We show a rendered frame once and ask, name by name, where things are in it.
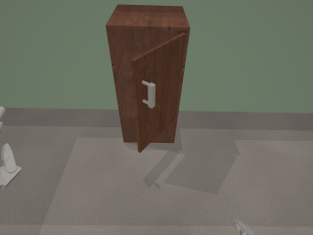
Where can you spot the right robot hand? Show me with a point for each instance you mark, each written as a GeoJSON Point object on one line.
{"type": "Point", "coordinates": [242, 229]}

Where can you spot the left robot hand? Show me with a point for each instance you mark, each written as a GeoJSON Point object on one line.
{"type": "Point", "coordinates": [9, 171]}

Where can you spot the cupboard door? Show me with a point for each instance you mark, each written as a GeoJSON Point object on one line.
{"type": "Point", "coordinates": [161, 66]}

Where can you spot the handle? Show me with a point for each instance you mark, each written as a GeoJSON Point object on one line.
{"type": "Point", "coordinates": [151, 94]}

